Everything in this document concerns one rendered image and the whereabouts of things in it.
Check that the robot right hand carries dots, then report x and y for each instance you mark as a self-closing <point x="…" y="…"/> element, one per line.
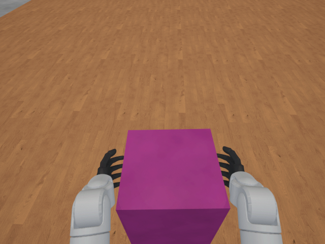
<point x="233" y="166"/>

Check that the left robot forearm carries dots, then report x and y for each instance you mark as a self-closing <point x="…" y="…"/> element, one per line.
<point x="91" y="212"/>

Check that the carton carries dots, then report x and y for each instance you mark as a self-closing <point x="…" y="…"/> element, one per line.
<point x="171" y="188"/>

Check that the robot left hand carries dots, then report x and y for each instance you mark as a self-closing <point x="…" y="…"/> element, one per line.
<point x="106" y="168"/>

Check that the right robot forearm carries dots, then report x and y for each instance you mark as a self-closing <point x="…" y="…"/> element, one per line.
<point x="258" y="216"/>

